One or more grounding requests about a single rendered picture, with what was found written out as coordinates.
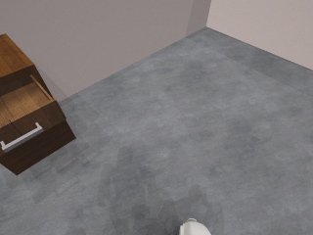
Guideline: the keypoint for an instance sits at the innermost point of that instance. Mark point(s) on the drawer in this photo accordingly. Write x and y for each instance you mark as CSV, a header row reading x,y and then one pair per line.
x,y
23,103

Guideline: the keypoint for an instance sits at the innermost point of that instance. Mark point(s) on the handle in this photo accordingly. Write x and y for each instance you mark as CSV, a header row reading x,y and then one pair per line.
x,y
22,139

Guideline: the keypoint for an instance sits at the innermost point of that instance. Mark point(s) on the cabinet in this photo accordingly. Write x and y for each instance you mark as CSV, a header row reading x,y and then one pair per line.
x,y
15,65

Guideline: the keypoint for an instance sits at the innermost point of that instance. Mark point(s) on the robot right shin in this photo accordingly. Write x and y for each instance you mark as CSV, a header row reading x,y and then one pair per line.
x,y
190,219

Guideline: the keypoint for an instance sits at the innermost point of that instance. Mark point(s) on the robot right thigh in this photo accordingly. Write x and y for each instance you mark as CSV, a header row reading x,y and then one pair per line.
x,y
193,228

